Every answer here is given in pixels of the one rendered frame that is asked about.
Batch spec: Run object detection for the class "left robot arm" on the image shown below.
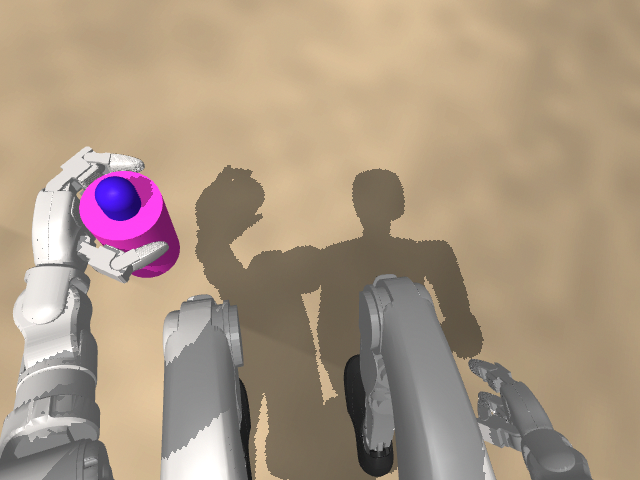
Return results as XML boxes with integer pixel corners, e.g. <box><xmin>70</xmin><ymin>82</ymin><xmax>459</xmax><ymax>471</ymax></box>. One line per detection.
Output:
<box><xmin>0</xmin><ymin>264</ymin><xmax>115</xmax><ymax>480</ymax></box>

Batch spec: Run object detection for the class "right robot foot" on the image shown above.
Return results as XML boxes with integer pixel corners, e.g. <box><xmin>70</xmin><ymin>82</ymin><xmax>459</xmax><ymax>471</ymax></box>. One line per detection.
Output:
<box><xmin>344</xmin><ymin>354</ymin><xmax>394</xmax><ymax>477</ymax></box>

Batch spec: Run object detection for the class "left robot hand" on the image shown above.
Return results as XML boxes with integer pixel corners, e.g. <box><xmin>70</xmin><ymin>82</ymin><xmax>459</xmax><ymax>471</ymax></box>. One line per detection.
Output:
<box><xmin>32</xmin><ymin>147</ymin><xmax>169</xmax><ymax>283</ymax></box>

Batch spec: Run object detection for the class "bottle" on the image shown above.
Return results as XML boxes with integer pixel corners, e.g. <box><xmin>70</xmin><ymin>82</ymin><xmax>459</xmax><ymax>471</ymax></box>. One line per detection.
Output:
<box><xmin>79</xmin><ymin>171</ymin><xmax>180</xmax><ymax>278</ymax></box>

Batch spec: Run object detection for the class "right robot arm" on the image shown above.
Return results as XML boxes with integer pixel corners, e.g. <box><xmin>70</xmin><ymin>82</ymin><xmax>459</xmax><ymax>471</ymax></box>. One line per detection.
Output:
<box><xmin>521</xmin><ymin>429</ymin><xmax>593</xmax><ymax>480</ymax></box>

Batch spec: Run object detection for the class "right robot hand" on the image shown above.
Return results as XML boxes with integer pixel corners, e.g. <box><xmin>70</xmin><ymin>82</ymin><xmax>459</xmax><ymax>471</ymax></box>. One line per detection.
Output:
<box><xmin>468</xmin><ymin>359</ymin><xmax>554</xmax><ymax>452</ymax></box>

